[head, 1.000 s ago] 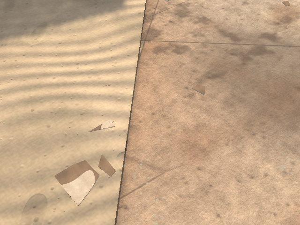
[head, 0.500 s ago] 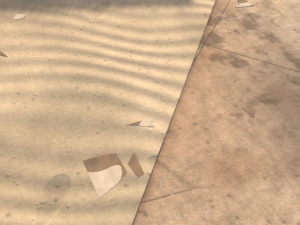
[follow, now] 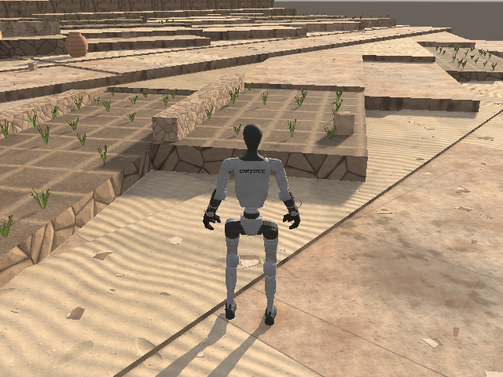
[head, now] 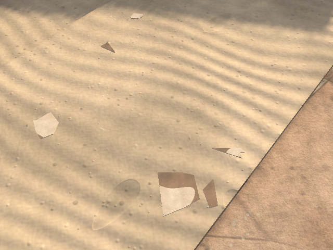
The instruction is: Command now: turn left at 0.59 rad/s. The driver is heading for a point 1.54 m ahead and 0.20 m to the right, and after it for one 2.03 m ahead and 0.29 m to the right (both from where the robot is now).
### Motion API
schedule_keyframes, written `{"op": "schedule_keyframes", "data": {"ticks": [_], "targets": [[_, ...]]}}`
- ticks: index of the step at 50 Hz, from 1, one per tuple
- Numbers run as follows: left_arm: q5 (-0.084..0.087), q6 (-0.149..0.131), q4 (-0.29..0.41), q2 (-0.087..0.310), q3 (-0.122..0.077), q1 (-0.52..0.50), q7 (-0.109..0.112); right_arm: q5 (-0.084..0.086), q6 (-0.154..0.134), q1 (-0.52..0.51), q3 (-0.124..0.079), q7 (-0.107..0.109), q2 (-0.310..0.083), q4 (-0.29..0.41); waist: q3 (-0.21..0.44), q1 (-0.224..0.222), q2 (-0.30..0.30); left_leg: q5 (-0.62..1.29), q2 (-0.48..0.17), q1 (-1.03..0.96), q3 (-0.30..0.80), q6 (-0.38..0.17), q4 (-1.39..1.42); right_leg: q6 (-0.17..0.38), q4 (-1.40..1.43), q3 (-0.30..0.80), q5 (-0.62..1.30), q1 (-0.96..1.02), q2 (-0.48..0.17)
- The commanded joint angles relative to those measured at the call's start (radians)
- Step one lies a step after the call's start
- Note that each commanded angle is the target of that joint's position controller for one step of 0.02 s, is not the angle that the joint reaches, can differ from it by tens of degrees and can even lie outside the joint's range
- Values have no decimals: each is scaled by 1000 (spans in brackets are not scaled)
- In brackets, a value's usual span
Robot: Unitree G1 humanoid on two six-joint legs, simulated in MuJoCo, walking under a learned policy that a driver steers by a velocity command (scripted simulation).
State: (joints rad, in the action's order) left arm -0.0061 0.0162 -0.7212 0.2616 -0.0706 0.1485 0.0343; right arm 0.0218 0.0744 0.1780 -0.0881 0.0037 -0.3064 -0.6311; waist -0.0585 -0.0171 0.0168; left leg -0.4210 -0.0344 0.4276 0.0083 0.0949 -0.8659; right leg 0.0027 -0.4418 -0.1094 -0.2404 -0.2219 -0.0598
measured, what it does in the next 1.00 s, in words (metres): steps on the spot: left foot, then right foot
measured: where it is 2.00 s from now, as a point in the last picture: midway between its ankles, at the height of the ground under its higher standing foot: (169, 229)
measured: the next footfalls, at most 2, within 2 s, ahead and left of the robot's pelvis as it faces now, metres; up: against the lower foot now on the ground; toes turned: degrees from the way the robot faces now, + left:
left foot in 0.10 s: +0.02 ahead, +0.14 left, +0.00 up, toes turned +6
right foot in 0.48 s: +0.06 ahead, -0.10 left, +0.00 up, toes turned +9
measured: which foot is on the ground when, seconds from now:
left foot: up 0.00-0.08, down 0.10-1.00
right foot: down 0.00-0.10, up 0.12-0.46, down 0.48-0.92, up 0.94-1.00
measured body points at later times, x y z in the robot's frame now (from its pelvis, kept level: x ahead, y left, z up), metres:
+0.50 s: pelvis +0.00 +0.03 -0.01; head +0.02 +0.04 +0.44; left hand +0.08 +0.32 -0.12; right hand +0.21 -0.18 -0.10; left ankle -0.02 +0.13 -0.74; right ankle +0.02 -0.11 -0.74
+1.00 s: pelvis +0.06 +0.05 -0.01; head +0.06 +0.06 +0.44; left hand +0.10 +0.32 -0.14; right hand +0.14 -0.22 -0.13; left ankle +0.00 +0.13 -0.74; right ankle +0.02 -0.10 -0.69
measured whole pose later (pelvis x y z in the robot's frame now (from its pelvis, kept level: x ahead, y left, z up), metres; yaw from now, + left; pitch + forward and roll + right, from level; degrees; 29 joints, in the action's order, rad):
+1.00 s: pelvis +0.06 +0.05 -0.01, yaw +9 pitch +0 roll +0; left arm 0.03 -0.04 -0.85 0.27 -0.04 0.27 0.01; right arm 0.00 -0.08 0.36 -0.07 -0.01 -0.25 -0.85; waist 0.00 0.03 -0.04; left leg -0.34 0.03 0.18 -0.03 -0.05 -0.52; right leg 0.01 -0.92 0.03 -0.46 -0.33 -0.01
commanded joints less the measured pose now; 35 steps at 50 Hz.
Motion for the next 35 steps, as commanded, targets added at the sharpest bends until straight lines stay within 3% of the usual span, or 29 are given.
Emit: {"op": "schedule_keyframes", "data": {"ticks": [1,3,4,5,6,7,8,10,11,13,16,20,22,24,25,26,27,28,31,34,35], "targets": [[17,-10,60,220,-63,-16,-10,1,-9,-36,-23,-12,-92,99,127,-16,-204,17,7,-30,-57,-33,143,208,79,157,437,149,-261],[37,-11,55,220,-63,-36,-15,0,-5,20,-28,-20,-86,82,130,27,-187,152,29,-142,-91,-80,338,162,5,113,415,119,-249],[41,-13,37,194,-57,-2,-18,-3,-4,60,-37,-14,-100,66,139,39,-144,257,53,-249,-81,-113,444,105,-72,67,339,63,-218],[20,-17,29,149,-46,33,-24,-3,-8,98,-60,-3,-172,66,153,37,27,534,-45,-421,88,-167,492,13,-268,-22,127,-114,-143],[-42,-18,75,77,-14,12,-29,-17,-18,89,-69,13,-268,102,155,6,318,996,-321,-528,446,-325,443,-86,-563,-35,-436,-407,-8],[-15,-18,93,136,-30,-66,-17,-55,-45,115,-57,-2,-230,104,240,98,217,907,-395,-424,489,-476,482,-96,-734,120,-476,-417,24],[13,-11,87,167,-40,-78,-12,-54,-63,70,-44,-6,-200,92,177,71,151,786,-325,-377,385,-437,500,-87,-783,145,-401,-425,2],[6,-2,54,170,-47,-53,-2,-25,-70,-27,-22,6,-137,84,125,28,109,639,-218,-328,272,-331,503,-82,-736,157,-252,-419,-13],[-1,1,48,169,-48,-35,-2,-22,-70,-55,-13,12,-127,85,124,10,111,683,-197,-292,240,-321,505,-91,-735,149,-188,-375,0],[4,3,33,138,-39,1,-7,-34,-71,-61,3,19,-95,78,154,-6,112,716,-175,-287,198,-319,504,-104,-694,141,-123,-306,10],[5,5,36,98,-18,-22,-10,-36,-71,-55,7,21,-90,62,146,12,115,654,-158,-304,184,-308,496,-107,-478,139,-107,-243,0],[10,8,37,111,-14,-30,-13,-40,-64,-41,8,9,-104,35,114,39,135,531,-176,-252,239,-329,498,-94,-299,123,-158,-131,8],[11,3,27,106,-12,-11,-13,-35,-66,-53,19,4,-83,19,98,26,126,477,-168,-231,262,-317,489,-82,-175,118,-113,-73,13],[-6,-10,9,94,-2,26,-18,-29,-72,-40,34,0,-45,-10,97,-9,74,396,-124,-186,247,-250,477,-57,64,135,163,77,3],[-16,-15,10,137,-7,37,-15,-46,-82,-6,40,-1,-28,-22,122,14,4,298,-71,-157,213,-196,443,-38,57,211,375,158,-67],[-7,-17,-2,199,-21,17,-15,-50,-89,52,31,-8,-44,-30,124,79,-122,216,-7,-156,146,-158,456,8,-14,204,361,139,-85],[0,-21,-2,142,-12,-1,-24,-53,-87,13,33,-6,-52,-43,120,41,-122,183,18,-219,110,-124,447,30,7,202,188,56,-65],[-5,-25,-4,114,-3,-6,-30,-46,-82,-32,27,-3,-65,-44,86,22,-101,179,21,-224,105,-118,431,22,25,195,106,18,-49],[-9,-45,-26,100,6,1,-31,-42,-61,-39,28,8,-40,-54,63,20,-99,236,14,-227,112,-128,425,0,31,178,79,-6,-32],[-5,-49,-44,96,12,19,-25,-39,-61,-23,27,11,-28,-81,59,14,-61,259,14,-224,112,-126,427,-2,22,170,76,1,-24],[-5,-47,-55,96,13,35,-22,-38,-60,-5,27,13,-22,-98,77,12,-55,182,27,-228,97,-125,422,3,28,165,-12,9,-16]]}}
Keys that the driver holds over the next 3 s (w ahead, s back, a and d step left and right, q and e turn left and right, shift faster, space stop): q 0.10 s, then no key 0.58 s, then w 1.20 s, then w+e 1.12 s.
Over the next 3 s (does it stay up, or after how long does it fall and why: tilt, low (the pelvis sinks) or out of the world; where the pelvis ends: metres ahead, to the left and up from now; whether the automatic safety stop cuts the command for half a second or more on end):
stays up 1.08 0.08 0.04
